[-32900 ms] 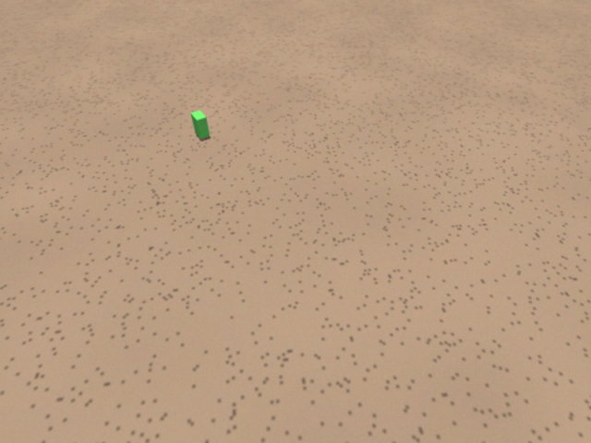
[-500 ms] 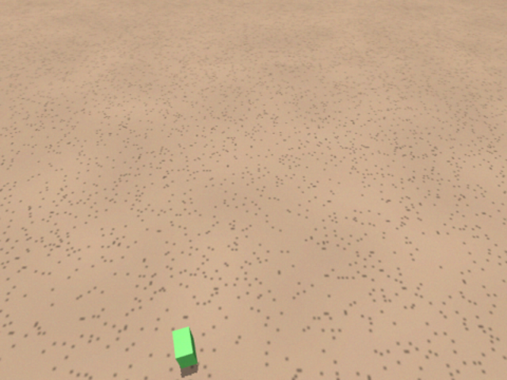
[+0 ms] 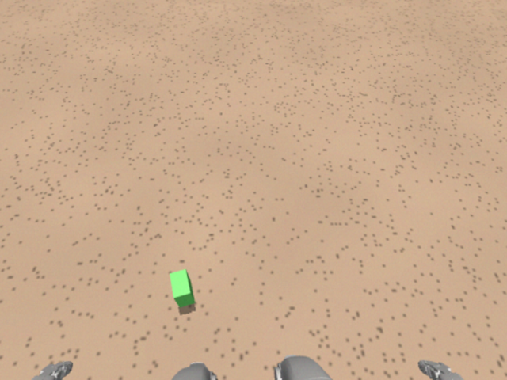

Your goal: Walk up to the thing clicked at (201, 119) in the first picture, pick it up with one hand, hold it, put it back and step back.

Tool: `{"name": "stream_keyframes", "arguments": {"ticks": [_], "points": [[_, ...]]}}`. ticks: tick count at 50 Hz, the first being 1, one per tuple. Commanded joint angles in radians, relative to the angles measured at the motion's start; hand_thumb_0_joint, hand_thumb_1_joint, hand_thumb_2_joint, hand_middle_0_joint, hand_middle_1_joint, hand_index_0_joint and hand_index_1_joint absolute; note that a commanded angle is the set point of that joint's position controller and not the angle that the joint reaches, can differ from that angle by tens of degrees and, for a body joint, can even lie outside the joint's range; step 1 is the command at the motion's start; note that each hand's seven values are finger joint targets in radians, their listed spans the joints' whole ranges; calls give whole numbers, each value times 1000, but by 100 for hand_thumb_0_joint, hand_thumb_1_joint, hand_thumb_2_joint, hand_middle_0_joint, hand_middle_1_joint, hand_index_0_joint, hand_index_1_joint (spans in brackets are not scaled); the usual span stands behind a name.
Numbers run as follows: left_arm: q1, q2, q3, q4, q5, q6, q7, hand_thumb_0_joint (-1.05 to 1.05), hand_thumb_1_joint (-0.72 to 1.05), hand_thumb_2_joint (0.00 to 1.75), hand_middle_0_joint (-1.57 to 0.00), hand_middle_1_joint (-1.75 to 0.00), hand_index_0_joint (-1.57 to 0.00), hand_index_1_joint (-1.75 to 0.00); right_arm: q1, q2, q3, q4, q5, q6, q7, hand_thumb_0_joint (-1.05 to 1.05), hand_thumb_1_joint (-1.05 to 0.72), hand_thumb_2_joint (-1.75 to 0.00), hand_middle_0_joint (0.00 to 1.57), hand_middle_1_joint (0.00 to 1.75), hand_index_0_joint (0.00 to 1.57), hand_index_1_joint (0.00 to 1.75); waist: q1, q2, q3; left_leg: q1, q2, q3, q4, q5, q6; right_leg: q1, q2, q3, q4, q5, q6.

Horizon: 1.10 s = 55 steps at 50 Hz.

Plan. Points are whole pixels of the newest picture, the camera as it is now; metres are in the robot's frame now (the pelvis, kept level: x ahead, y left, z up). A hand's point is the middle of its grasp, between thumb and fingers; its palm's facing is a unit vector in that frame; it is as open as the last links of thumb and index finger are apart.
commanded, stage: step back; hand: left
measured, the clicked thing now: (182, 288) +0.48 +0.24 -0.69
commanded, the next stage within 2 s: none
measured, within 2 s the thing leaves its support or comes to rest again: neither
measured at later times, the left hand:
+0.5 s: hand out of the picture -0.01 +0.27 -0.14, palm faces +0.06 -0.91 -0.41, open 7.4 cm
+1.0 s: hand out of the picture -0.21 +0.26 -0.14, palm faces -0.07 -0.91 -0.41, open 7.4 cm
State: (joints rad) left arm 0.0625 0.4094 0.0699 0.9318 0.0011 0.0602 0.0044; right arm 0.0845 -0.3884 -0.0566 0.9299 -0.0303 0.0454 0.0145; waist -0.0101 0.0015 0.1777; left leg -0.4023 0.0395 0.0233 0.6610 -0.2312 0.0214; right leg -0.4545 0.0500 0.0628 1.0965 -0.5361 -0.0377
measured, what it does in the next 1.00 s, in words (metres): walks backwards: right foot, then left foot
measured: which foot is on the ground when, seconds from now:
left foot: down 0.00-0.12, up 0.14-0.48, down 0.50-0.96, up 0.98-1.00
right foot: up 0.00-0.08, down 0.10-0.52, up 0.54-0.90, down 0.92-1.00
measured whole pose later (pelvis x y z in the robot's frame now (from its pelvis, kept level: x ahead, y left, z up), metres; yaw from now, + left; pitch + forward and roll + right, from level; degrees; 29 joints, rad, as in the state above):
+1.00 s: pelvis -0.28 +0.00 +0.00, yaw -5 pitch -3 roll +0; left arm 0.25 0.35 0.08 0.87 0.04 0.05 -0.01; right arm 0.10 -0.40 -0.06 0.85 -0.02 0.07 0.00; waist 0.03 0.04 0.15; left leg -0.52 -0.02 -0.04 0.82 -0.38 0.00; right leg -0.25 0.01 0.04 0.69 -0.39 -0.01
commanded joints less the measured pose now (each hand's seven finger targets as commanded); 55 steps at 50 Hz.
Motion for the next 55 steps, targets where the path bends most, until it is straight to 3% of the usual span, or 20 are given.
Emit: {"name": "stream_keyframes", "arguments": {"ticks": [1,4,5,6,7,10,17,20,24,25,26,27,31,39,45,46,47,48,51,55], "points": [[148,144,45,-56,3,-21,2,0,90,90,-20,-30,-20,-30,-47,-257,-67,-123,-15,-25,-30,0,-90,-90,20,30,20,30,38,185,-232,114,236,-234,-188,269,204,94,-46,-4,-154,-27,19],[246,124,55,-26,27,-45,13,0,90,90,-20,-30,-20,-30,-30,-239,-52,-108,9,-4,-34,0,-90,-90,20,30,20,30,67,118,-264,124,179,-188,-15,256,126,283,-45,-37,-700,265,32],[201,211,71,-47,47,-59,22,0,90,90,-20,-30,-20,-30,17,-176,-30,-102,23,0,-31,0,-90,-90,20,30,20,30,25,-101,-211,-57,59,-126,147,25,54,323,-170,215,-765,377,26],[123,308,93,-96,46,-62,19,0,90,90,-20,-30,-20,-30,45,-130,-16,-116,19,3,-36,0,-90,-90,20,30,20,30,-6,-260,-156,-230,-111,-76,264,-354,-17,293,-352,428,-763,499,-74],[109,369,102,-129,54,-62,22,0,90,90,-20,-30,-20,-30,-38,-179,-38,-116,15,7,-53,0,-90,-90,20,30,20,30,72,-280,-162,-128,-124,-207,470,-428,-11,96,-474,552,-778,566,-255],[-30,227,77,-154,34,-70,28,0,90,90,-20,-30,-20,-30,77,-203,-45,-62,42,1,-49,0,-90,-90,20,30,20,30,-43,-110,-160,-133,-176,-237,581,-224,-18,201,-248,165,-643,769,-125],[179,177,73,-174,24,-57,49,0,90,90,-20,-30,-20,-30,13,-183,-25,-120,22,-14,-57,0,-90,-90,20,30,20,30,89,-154,-208,-199,-124,-161,359,-298,-45,513,-323,193,-554,948,-196],[166,196,75,-194,18,-49,49,0,90,90,-20,-30,-20,-30,51,-174,-30,-122,16,-19,-49,0,-90,-90,20,30,20,30,72,-188,-249,-74,-73,-101,141,-281,-26,484,-325,181,-519,950,-187],[85,201,54,-230,9,-32,34,0,90,90,-20,-30,-20,-30,148,-184,-53,-87,1,-25,-33,0,-90,-90,20,30,20,30,-1,-122,-256,219,-40,-66,-199,102,16,245,-235,101,-440,666,-76],[108,164,47,-239,7,-30,31,0,90,90,-20,-30,-20,-30,135,-244,-69,-106,-14,-27,-30,0,-90,-90,20,30,20,30,5,51,-267,291,135,-299,-229,258,83,103,-132,50,-322,428,-21],[43,161,52,-240,-3,-31,40,0,90,90,-20,-30,-20,-30,89,-335,-82,-120,4,-24,-18,0,-90,-90,20,30,20,30,-32,280,-244,197,307,-491,-300,391,238,40,48,-41,-112,-76,22],[2,174,66,-225,13,-27,51,0,90,90,-20,-30,-20,-30,100,-340,-91,-120,-7,-26,-22,0,-90,-90,20,30,20,30,-62,222,-215,119,350,-562,-323,350,298,44,57,99,76,-155,23],[143,162,61,-162,-4,-27,45,0,90,90,-20,-30,-20,-30,-14,-225,-51,-147,2,-33,-42,0,-90,-90,20,30,20,30,45,120,-156,182,210,-276,-238,450,200,-61,54,136,235,15,23],[149,144,55,-171,12,-35,26,0,90,90,-20,-30,-20,-30,46,-224,-62,-168,1,-29,-37,0,-90,-90,20,30,20,30,-24,142,-222,324,230,-232,-223,349,241,19,-1,32,-109,12,83],[345,152,73,-80,25,-40,3,0,90,90,-20,-30,-20,-30,-30,-257,-74,-185,3,0,-24,0,-90,-90,20,30,20,30,58,170,-273,72,194,-214,-245,-90,116,345,-34,-66,-596,203,-2],[338,183,82,-86,42,-45,3,0,90,90,-20,-30,-20,-30,0,-212,-63,-177,10,2,-22,0,-90,-90,20,30,20,30,53,49,-249,-40,126,-176,-132,-190,56,369,-110,95,-689,122,-32],[281,272,107,-126,50,-49,1,0,90,90,-20,-30,-20,-30,-17,-151,-47,-198,17,-5,-22,0,-90,-90,20,30,20,30,64,-209,-172,-212,-73,-79,95,-275,-19,298,-314,413,-801,29,-123],[171,360,117,-171,53,-44,6,0,90,90,-20,-30,-20,-30,-77,-179,-60,-196,10,0,-39,0,-90,-90,20,30,20,30,100,-314,-97,-125,-125,-143,371,-358,-43,-4,-491,554,-887,15,-273],[-25,226,84,-216,39,-54,23,0,90,90,-20,-30,-20,-30,96,-193,-62,-127,31,-3,-40,0,-90,-90,20,30,20,30,-38,-101,-75,-59,-179,-206,558,-194,-40,-13,-291,167,-742,385,-152],[80,186,76,-216,47,-50,29,0,90,90,-20,-30,-20,-30,108,-187,-43,-126,27,-15,-44,0,-90,-90,20,30,20,30,38,-169,-156,-125,-161,-151,461,-241,-60,277,-275,122,-647,536,-144]]}}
